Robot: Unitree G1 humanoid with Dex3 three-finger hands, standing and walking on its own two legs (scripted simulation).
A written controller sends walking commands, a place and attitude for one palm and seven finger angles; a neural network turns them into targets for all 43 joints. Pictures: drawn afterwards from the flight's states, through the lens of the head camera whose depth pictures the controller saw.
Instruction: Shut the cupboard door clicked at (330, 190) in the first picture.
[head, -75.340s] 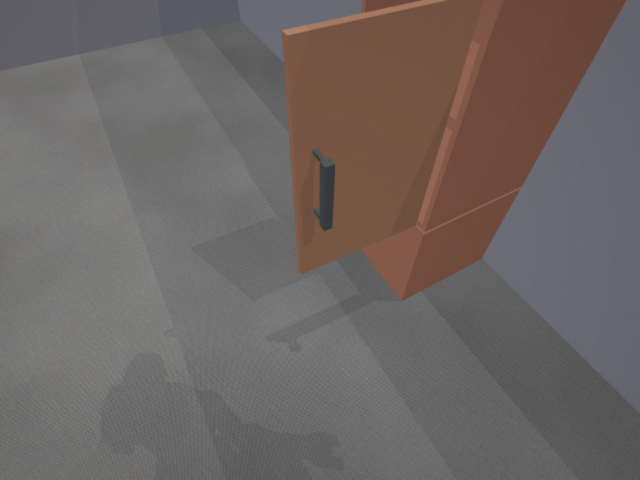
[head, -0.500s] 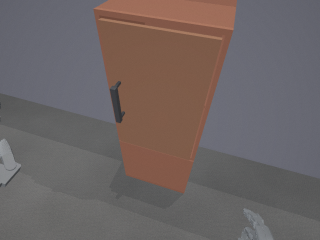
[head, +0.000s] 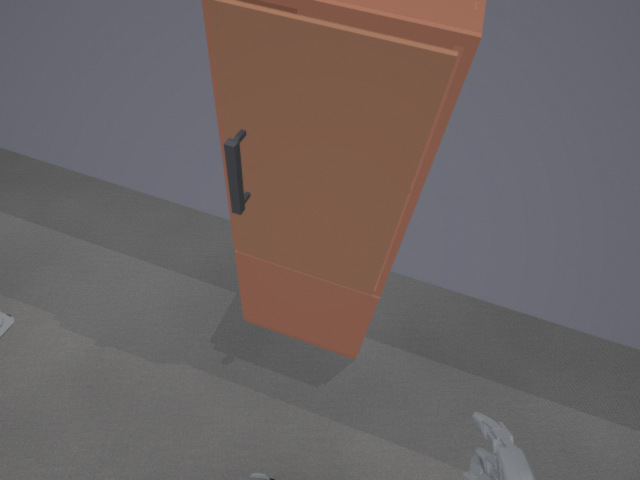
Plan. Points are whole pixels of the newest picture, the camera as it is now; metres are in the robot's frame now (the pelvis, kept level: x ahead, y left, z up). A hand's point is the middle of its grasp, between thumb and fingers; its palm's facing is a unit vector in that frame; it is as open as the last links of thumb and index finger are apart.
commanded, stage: step back with the hand held close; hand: left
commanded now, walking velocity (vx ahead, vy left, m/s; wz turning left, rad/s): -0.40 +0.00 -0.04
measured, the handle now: (239, 173) +0.65 +0.21 -0.04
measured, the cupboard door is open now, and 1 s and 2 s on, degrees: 0 0 0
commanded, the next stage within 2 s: stop stepping back and stand still in 0.14 s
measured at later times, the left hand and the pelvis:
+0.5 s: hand out of the picture +0.10 +0.30 +0.17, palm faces +0.46 -0.81 -0.37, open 7.4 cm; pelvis -0.10 +0.02 +0.02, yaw +1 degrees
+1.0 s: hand out of the picture +0.05 +0.30 +0.18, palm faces +0.44 -0.80 -0.40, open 7.4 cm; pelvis -0.17 +0.03 +0.00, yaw -2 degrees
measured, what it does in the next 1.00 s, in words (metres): walks backwards: left foot, then right foot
